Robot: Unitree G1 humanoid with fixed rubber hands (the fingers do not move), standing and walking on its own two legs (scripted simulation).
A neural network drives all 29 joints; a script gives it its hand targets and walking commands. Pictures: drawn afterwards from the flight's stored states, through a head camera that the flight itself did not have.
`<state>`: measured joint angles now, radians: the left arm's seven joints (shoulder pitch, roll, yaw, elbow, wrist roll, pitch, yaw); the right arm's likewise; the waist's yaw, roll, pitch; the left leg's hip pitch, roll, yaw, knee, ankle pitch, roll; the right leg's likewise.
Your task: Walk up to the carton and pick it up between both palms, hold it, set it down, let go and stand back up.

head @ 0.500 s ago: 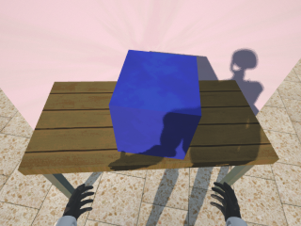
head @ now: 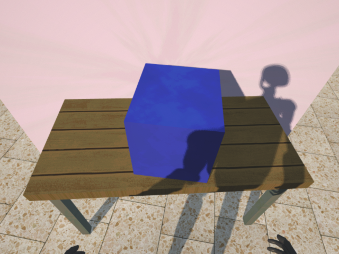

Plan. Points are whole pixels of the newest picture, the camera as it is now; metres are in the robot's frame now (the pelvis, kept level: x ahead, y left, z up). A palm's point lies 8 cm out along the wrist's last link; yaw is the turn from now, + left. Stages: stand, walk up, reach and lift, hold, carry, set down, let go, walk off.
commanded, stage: stand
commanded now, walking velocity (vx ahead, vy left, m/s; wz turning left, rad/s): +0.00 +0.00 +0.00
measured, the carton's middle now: (175, 122) +0.55 -0.02 -0.05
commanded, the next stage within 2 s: none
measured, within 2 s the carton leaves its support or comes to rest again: neither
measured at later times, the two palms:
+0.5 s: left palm out of the picture +0.09 +0.27 -0.11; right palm out of the picture +0.11 -0.28 -0.09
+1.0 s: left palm out of the picture +0.09 +0.27 -0.11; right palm out of the picture +0.11 -0.28 -0.09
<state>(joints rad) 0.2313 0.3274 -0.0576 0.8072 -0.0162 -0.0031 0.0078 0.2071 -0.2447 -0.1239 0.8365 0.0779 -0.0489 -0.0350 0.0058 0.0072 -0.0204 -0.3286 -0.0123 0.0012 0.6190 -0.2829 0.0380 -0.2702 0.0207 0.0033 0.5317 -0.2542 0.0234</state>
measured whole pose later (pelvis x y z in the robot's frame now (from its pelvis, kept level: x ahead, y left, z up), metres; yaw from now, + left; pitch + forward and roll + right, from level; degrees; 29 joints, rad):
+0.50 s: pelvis +0.00 +0.00 +0.00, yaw +0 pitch -1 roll -2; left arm 0.25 0.33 -0.06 0.82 -0.01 -0.02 0.00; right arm 0.21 -0.25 -0.12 0.84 0.08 -0.04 -0.03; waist 0.01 0.02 -0.03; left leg -0.33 -0.01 0.00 0.62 -0.28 0.04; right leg -0.27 0.02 0.00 0.53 -0.25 0.02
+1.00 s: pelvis +0.00 +0.00 +0.00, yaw +0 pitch +0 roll -2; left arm 0.25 0.33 -0.06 0.84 -0.01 -0.02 0.00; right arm 0.21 -0.25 -0.12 0.84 0.08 -0.04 -0.03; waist 0.01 0.02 -0.03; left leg -0.32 -0.01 0.00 0.61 -0.28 0.04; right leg -0.27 0.02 0.00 0.53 -0.26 0.02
